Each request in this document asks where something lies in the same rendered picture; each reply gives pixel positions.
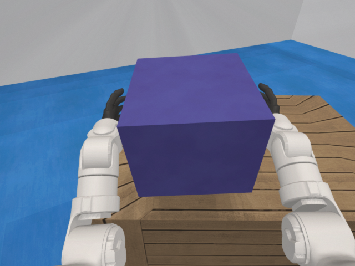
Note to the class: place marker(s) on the carton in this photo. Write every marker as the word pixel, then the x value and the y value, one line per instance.
pixel 194 125

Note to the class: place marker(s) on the pedestal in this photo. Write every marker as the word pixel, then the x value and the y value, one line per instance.
pixel 236 229

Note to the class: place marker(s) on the robot right forearm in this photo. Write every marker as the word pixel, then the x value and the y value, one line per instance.
pixel 302 187

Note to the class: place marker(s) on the right robot hand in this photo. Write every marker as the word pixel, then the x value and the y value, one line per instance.
pixel 269 98

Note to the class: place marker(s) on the robot left forearm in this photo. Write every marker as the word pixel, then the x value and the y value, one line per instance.
pixel 98 174

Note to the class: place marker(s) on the robot right upper arm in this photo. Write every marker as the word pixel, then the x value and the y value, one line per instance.
pixel 317 239

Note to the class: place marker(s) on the robot left upper arm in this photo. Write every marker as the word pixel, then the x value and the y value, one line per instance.
pixel 95 245

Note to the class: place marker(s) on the left robot hand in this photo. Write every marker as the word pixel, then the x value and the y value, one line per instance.
pixel 112 109

